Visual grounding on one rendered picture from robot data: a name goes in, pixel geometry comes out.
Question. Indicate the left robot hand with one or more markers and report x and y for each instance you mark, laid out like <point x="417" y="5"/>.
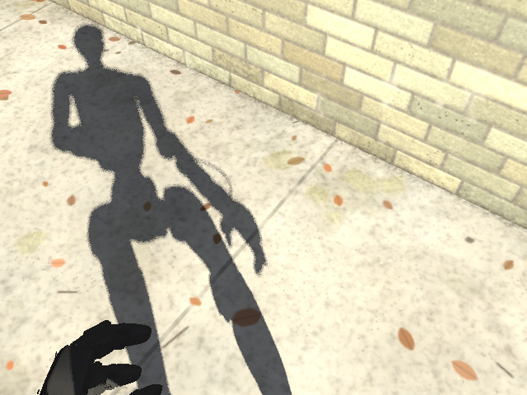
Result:
<point x="74" y="372"/>

